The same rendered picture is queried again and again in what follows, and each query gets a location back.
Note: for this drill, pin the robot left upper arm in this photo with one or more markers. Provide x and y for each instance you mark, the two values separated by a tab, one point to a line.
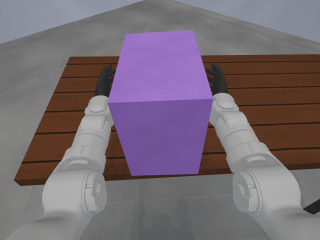
71	198

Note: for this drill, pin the robot right hand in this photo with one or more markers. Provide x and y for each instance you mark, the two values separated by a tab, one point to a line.
219	80

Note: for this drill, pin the robot left forearm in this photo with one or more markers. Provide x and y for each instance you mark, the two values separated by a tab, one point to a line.
91	140

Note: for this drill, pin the robot left hand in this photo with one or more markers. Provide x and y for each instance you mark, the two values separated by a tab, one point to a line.
103	82

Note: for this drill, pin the carton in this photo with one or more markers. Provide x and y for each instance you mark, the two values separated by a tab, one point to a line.
160	102

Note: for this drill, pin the table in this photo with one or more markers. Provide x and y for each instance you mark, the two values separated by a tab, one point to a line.
278	93

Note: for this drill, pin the robot right upper arm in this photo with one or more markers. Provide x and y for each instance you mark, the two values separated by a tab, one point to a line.
271	196

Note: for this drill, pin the robot right forearm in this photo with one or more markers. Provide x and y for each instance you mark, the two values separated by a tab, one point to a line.
238	139

